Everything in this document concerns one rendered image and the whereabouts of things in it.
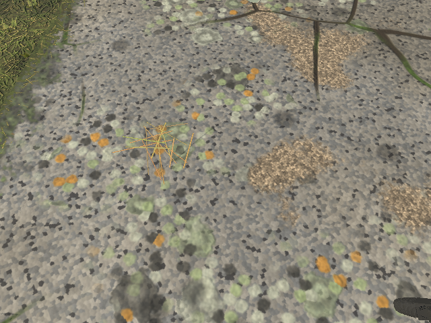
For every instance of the right robot hand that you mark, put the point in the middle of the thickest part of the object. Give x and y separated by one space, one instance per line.
415 307

